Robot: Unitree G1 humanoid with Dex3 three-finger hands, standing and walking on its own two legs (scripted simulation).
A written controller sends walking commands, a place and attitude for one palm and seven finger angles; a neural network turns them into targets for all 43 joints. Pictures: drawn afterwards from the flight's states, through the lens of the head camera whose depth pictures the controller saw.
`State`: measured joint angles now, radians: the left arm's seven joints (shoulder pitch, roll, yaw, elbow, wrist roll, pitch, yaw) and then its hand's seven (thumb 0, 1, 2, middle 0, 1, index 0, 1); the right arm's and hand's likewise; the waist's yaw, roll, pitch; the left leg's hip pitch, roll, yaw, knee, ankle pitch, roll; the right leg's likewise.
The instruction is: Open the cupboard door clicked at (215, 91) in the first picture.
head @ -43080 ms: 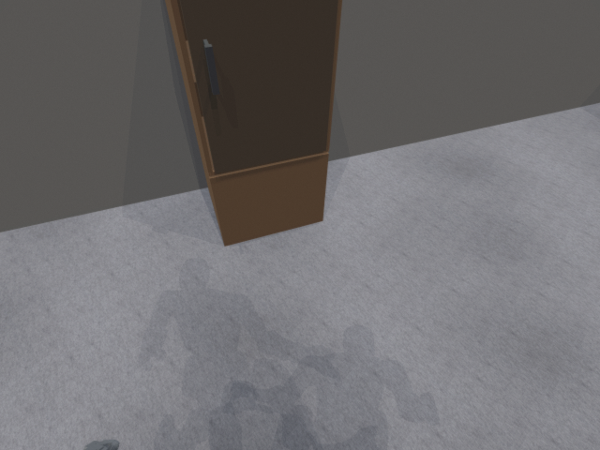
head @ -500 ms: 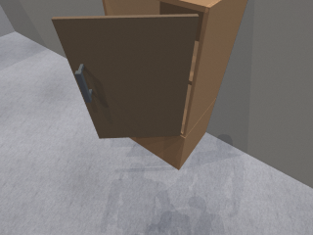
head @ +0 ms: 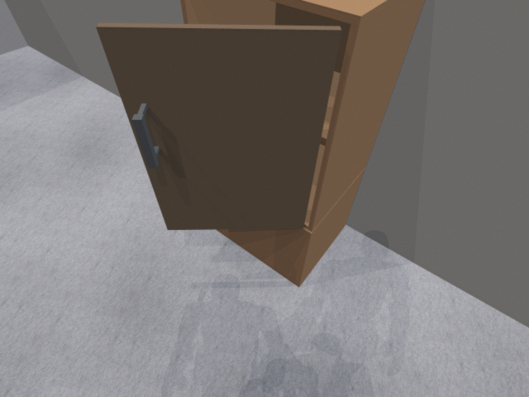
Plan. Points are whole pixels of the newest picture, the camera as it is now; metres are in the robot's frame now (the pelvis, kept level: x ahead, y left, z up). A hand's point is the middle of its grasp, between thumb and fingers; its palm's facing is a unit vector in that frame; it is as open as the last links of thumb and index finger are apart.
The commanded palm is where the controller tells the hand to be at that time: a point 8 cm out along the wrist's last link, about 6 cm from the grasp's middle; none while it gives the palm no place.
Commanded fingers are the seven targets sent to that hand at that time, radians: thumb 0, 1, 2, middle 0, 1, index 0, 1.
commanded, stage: shuffle to correct the standing spot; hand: left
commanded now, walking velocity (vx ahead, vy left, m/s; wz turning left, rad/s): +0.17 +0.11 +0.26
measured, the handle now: (148, 136) +0.59 +0.29 +0.04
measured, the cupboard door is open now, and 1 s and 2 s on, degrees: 39 39 39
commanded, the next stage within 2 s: come to a stop and stand still in 0.18 s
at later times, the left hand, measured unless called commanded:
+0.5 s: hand out of the picture +0.14 +0.19 -0.15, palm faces +0.12 -0.96 -0.25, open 7.4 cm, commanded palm none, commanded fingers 0.00 0.90 0.90 -0.20 -0.30 -0.20 -0.30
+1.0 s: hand out of the picture +0.02 +0.27 -0.16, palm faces +0.15 -0.95 -0.27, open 7.4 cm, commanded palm none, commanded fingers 0.00 0.90 0.90 -0.20 -0.30 -0.20 -0.30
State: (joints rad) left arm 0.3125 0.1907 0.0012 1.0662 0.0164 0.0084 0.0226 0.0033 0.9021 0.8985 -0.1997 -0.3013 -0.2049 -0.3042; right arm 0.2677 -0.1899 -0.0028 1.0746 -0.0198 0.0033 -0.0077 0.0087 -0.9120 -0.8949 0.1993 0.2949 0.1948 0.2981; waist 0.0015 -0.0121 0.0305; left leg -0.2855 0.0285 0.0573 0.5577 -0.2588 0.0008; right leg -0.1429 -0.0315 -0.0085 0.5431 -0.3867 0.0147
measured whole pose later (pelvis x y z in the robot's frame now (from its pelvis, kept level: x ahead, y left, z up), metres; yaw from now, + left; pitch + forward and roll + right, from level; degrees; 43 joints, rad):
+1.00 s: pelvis +0.04 +0.07 +0.00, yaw +6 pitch -1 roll +1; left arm 0.32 0.19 0.01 1.02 0.02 0.04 0.02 0.01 0.90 0.90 -0.20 -0.30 -0.20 -0.30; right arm 0.24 -0.19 -0.02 0.90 -0.02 0.01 -0.02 0.00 -0.93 -0.89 0.20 0.29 0.20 0.30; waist 0.03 0.04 0.03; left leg -0.24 -0.04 0.11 0.57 -0.31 0.07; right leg -0.31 -0.06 0.00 0.61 -0.27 0.01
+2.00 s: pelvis +0.09 +0.03 +0.01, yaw +6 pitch +0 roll +0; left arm 0.31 0.16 0.01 0.96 -0.04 0.04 0.04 0.01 0.92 0.90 -0.20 -0.30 -0.21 -0.30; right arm 0.26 -0.17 0.01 1.07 0.00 -0.03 -0.03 0.01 -0.91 -0.89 0.20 0.29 0.19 0.30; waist 0.00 0.02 0.04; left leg -0.14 0.03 0.08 0.44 -0.30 -0.01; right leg -0.21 0.02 -0.03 0.47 -0.27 -0.03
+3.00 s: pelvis +0.04 +0.05 -0.05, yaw +9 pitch +10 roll -2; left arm 0.23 0.32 0.30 0.14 -0.33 -0.31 -0.41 0.00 -0.12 0.47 -0.27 -0.95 -0.28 -0.96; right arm 0.30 -0.29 0.01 0.57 0.03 -0.27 -0.07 0.02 -0.91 -0.89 0.20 0.30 0.20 0.30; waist -0.02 0.01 -0.09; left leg -0.67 0.01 0.02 0.97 -0.47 0.04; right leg -0.67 -0.03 -0.08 0.91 -0.40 0.00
